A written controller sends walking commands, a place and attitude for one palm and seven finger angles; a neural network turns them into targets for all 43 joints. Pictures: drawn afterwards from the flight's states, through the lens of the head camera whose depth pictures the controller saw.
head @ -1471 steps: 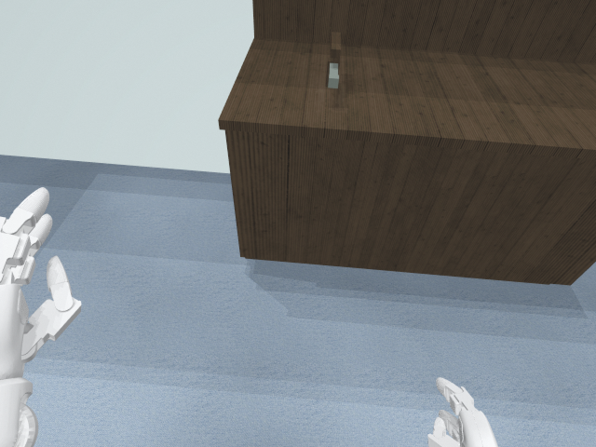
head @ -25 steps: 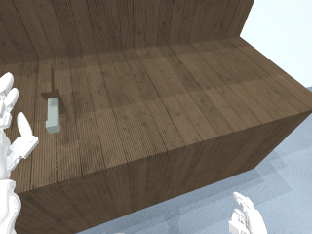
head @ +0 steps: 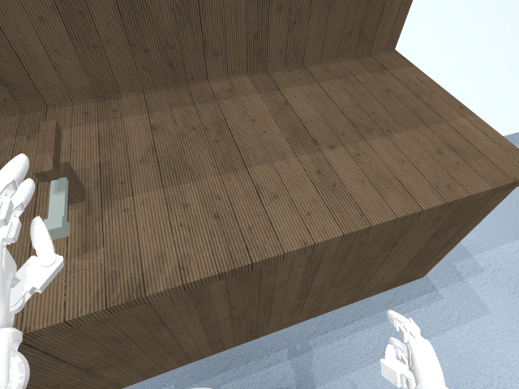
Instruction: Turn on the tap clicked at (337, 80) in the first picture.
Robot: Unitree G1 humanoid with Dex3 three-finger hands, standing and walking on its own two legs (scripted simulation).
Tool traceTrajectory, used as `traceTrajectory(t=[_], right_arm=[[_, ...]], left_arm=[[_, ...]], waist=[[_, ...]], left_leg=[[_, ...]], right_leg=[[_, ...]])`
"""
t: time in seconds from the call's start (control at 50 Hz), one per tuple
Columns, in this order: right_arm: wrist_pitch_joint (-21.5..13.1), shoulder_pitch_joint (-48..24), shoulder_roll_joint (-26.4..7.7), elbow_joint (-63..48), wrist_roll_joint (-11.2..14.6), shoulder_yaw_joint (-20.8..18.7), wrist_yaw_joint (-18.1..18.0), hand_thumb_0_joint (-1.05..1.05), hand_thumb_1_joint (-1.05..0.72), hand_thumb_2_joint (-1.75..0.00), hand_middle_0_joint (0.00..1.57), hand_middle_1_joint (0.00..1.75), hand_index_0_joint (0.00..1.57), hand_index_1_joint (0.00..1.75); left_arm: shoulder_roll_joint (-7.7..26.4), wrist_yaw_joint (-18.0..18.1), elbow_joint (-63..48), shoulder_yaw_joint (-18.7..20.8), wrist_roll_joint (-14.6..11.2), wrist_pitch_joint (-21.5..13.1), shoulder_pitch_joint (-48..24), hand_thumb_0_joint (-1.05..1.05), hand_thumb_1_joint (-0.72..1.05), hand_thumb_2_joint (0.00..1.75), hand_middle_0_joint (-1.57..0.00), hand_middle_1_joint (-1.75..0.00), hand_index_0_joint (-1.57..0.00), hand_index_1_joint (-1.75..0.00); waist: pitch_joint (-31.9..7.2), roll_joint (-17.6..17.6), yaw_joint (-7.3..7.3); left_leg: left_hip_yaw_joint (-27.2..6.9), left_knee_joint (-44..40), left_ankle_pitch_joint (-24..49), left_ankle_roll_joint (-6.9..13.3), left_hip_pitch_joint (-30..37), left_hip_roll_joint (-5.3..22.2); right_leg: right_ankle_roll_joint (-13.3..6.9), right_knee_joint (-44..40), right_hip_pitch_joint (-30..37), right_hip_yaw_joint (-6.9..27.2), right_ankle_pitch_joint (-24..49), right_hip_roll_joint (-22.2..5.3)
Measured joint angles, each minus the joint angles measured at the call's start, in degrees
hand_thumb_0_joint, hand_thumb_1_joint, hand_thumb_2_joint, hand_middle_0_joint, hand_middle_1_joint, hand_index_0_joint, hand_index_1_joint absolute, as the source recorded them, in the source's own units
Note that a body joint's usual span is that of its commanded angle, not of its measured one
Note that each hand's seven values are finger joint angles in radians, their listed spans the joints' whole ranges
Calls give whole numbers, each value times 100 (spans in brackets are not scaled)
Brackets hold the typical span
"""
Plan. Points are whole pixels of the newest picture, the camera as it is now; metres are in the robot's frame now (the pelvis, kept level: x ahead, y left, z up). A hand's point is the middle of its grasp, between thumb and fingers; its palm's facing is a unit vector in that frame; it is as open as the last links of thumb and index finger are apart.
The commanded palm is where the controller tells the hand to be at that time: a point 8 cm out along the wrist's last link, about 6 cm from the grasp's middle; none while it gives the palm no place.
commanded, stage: come to a stop and stand still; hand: left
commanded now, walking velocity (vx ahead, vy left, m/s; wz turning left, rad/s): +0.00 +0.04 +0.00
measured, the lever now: (56, 227) +0.34 +0.36 +0.02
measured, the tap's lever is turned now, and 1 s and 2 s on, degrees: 0 0 0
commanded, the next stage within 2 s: look again from close up in 1.32 s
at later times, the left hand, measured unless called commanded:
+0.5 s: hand out of the picture +0.20 +0.31 +0.15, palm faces +0.35 -0.85 -0.39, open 7.4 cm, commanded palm +0.14 +0.34 +0.18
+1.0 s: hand (1, 236) +0.24 +0.30 +0.18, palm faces +0.39 -0.84 -0.36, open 7.4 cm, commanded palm +0.17 +0.33 +0.18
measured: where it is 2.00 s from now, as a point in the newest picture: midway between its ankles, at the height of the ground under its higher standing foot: outside the picture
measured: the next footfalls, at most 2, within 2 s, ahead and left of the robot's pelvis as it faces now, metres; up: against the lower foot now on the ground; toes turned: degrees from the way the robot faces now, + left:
left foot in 0.04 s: +0.06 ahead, +0.13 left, +0.00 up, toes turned +3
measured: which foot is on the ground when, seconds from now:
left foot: up 0.00-0.02, down 0.04-1.00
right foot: down 0.00-1.00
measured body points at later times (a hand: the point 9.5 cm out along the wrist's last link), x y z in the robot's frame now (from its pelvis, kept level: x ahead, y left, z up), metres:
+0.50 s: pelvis -0.03 +0.07 +0.00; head -0.03 +0.08 +0.44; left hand +0.17 +0.35 +0.17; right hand +0.11 -0.13 -0.09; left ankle +0.02 +0.13 -0.74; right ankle +0.05 -0.08 -0.73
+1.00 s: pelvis +0.02 +0.05 +0.00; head +0.04 +0.07 +0.45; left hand +0.21 +0.34 +0.19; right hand +0.20 -0.17 -0.06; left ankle +0.02 +0.13 -0.74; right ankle +0.05 -0.08 -0.74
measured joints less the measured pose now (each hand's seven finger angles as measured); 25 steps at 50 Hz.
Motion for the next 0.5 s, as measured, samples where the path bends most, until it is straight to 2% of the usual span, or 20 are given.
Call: traceTrajectory(t=[0.06, 0.12, 0.14, 0.16, 0.2, 0.22, 0.26, 0.32, 0.36, 0.42, 0.5], right_arm=[[-22, 7, -70, -82, -13, -118, -28, 2, -90, -90, 20, 30, 20, 30], [15, 41, -6, -81, 30, -158, -52, 2, -90, -90, 20, 30, 20, 30], [-115, 194, 1, -140, -34, -192, -86, 2, -90, -90, 20, 30, 20, 30], [-250, 309, 1, -120, -43, -189, -83, 1, -90, -90, 20, 30, 20, 30], [-327, 339, 20, -31, 8, -91, 11, 1, -90, -90, 20, 30, 20, 30], [-347, 339, 34, -5, 32, -42, 67, 1, -90, -90, 20, 30, 20, 30], [-400, 406, 48, -13, 56, 19, 171, 1, -90, -90, 20, 30, 20, 30], [-451, 580, 71, -101, 149, 80, 284, 2, -90, -90, 20, 30, 20, 30], [-457, 682, 176, -128, 166, 133, 341, 2, -90, -90, 20, 30, 20, 30], [-389, 695, 371, -51, 114, 264, 375, 2, -90, -90, 20, 30, 20, 30], [-350, 767, 510, -12, 63, 336, 349, 2, -90, -90, 20, 30, 20, 30]], left_arm=[[184, 17, -434, 66, -5, -153, 71, 2, 89, 90, -22, -30, -21, -30], [385, 25, -493, 281, -13, -252, 87, 2, 89, 90, -22, -30, -21, -30], [640, -113, -314, 405, 166, -293, -237, 2, 89, 90, -22, -31, -21, -30], [924, -253, 93, 551, 214, -500, -722, 2, 88, 90, -22, -31, -21, -30], [1132, -311, 860, 810, 97, -700, -1413, 1, 88, 90, -22, -31, -21, -30], [1071, -289, 1157, 880, 11, -699, -1609, 1, 88, 90, -22, -31, -21, -30], [745, -229, 1498, 845, -110, -629, -1718, 1, 89, 90, -21, -30, -21, -30], [85, -213, 1450, 351, -115, -517, -1292, 1, 90, 90, -20, -30, -20, -30], [-136, -291, 1255, -47, -14, -490, -891, 1, 90, 90, -20, -30, -20, -30], [-73, -428, 1003, -283, 119, -496, -472, 2, 90, 90, -21, -30, -20, -30], [263, -471, 949, 32, 201, -531, -533, 2, 89, 90, -22, -30, -21, -30]], waist=[[5, 14, -11], [-18, -95, 110], [-38, -77, 261], [-77, -52, 371], [-88, -12, 476], [-94, 14, 478], [-146, 117, 435], [-218, 354, 303], [-249, 360, 204], [-174, 217, 104], [-106, 101, 158]], left_leg=[[-66, -673, 709, 4, 266, 50], [38, -640, 742, 19, 297, 13], [39, -548, 686, 33, 221, 29], [6, -417, 635, 45, 97, 39], [40, -329, 609, 78, 58, 42], [98, -370, 637, 113, 107, 20], [215, -488, 681, 190, 223, -45], [331, -703, 764, 345, 382, -143], [370, -750, 798, 419, 396, -246], [389, -701, 788, 458, 398, -316], [302, -662, 775, 456, 377, -277]], right_leg=[[54, 128, -100, -84, -25, 53], [125, 107, -75, 21, 4, 22], [144, 77, -95, 25, 75, 38], [148, 93, -153, -9, 101, 42], [158, 63, -156, 25, 149, 48], [177, 30, -129, 83, 187, 32], [207, 2, -84, 213, 147, -11], [226, 176, -73, 405, -444, -28], [246, 249, 21, 479, -508, -30], [335, 199, 57, 609, -139, -35], [305, 224, 89, 562, -384, 27]])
